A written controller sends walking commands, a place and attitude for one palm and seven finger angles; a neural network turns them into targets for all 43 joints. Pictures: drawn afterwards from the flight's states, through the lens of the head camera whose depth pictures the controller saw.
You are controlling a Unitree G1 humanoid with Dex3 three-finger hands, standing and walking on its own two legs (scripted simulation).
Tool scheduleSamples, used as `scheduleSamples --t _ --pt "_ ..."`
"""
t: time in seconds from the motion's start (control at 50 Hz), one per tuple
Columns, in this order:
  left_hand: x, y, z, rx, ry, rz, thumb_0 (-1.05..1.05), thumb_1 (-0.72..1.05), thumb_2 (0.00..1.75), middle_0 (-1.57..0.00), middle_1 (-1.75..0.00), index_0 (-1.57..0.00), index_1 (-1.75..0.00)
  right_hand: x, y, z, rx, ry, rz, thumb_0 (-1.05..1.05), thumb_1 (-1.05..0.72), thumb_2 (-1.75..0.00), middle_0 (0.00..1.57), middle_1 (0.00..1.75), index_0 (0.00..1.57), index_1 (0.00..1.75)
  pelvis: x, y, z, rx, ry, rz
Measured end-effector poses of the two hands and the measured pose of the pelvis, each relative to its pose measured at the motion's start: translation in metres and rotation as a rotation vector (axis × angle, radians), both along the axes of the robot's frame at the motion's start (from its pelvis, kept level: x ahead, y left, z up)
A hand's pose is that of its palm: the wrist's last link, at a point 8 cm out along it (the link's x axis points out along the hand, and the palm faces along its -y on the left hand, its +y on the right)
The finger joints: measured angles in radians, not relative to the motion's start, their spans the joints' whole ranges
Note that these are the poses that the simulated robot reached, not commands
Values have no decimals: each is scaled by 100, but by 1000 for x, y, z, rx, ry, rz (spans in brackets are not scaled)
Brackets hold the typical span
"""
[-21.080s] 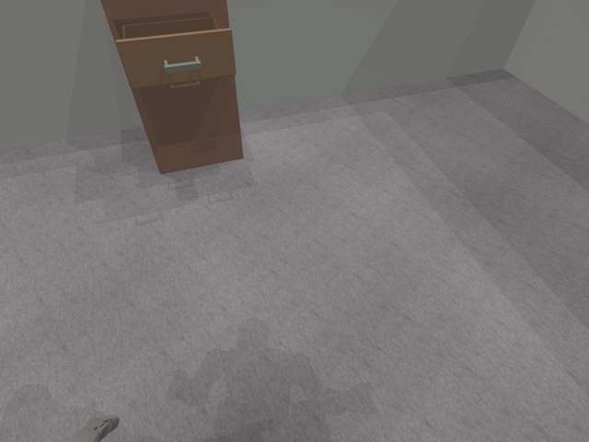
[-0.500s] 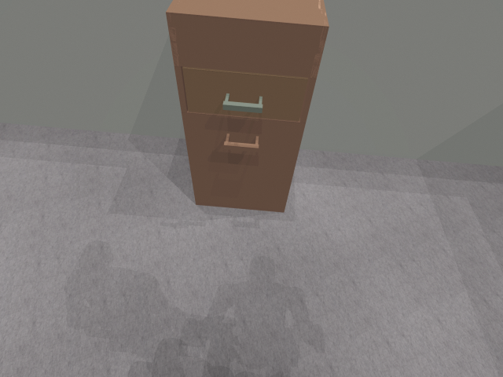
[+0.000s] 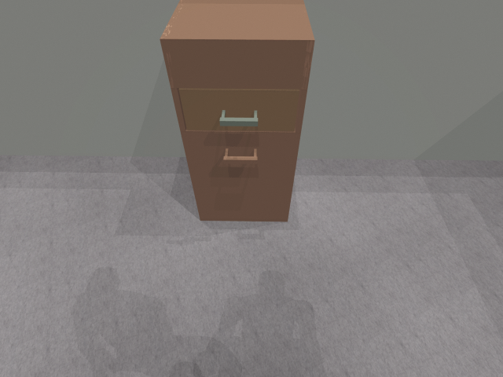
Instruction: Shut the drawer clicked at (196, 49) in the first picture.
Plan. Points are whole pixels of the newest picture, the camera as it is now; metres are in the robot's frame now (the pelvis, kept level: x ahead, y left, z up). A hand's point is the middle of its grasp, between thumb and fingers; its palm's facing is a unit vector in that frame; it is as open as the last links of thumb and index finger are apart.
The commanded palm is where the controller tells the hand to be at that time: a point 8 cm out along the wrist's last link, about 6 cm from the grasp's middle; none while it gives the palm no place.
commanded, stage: let the arm hang, fingers relaxed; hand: left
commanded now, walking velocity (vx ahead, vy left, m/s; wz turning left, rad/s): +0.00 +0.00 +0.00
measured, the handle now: (239, 117) +0.90 +0.09 -0.13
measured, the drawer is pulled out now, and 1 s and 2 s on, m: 0.00 0.00 0.00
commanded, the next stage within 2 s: look to check the result in 0.24 s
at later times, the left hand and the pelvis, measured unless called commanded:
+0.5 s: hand out of the picture -0.01 +0.16 -0.18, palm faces +0.04 -0.98 -0.18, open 7.4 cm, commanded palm none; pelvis +0.00 +0.00 +0.00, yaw +0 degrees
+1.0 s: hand out of the picture +0.03 +0.18 -0.17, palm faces +0.02 -0.98 -0.22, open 7.4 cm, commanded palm none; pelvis +0.01 +0.00 +0.00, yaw +0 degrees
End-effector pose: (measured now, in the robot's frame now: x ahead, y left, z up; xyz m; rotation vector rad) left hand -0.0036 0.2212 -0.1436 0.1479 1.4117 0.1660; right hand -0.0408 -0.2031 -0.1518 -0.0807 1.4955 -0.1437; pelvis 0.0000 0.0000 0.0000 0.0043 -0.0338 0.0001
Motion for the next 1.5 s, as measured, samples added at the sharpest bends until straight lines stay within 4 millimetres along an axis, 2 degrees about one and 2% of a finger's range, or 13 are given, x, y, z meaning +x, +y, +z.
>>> scheduleSamples --t 0.12,0.26,0.6,1.1,1.5 --pt "2 -6 -3 -13 3 -2 1 92 90 -21 -31 -21 -31 -7 9 0 10 11 -22 0 -91 -90 20 30 19 30 1 1 0 1 -1 -4" --pt "-3 -8 -3 -16 13 9 0 91 90 -20 -30 -20 -30 -3 12 0 14 5 -29 0 -91 -90 20 30 19 30 3 1 0 1 -2 -5" --pt "-7 -9 -3 -16 34 14 0 91 90 -20 -30 -20 -30 16 -1 1 -14 -30 -19 0 -91 -90 20 30 19 30 6 -1 0 -1 -1 -6" --pt "35 4 4 24 -26 -20 0 91 90 -20 -30 -20 -30 39 -20 2 -37 -47 0 0 -91 -90 20 30 20 30 17 -5 2 0 4 -7" --pt "53 5 7 42 -44 -21 0 91 90 -20 -30 -20 -30 71 -41 5 -65 -85 29 0 -91 -90 20 30 20 30 29 -13 3 2 7 -1"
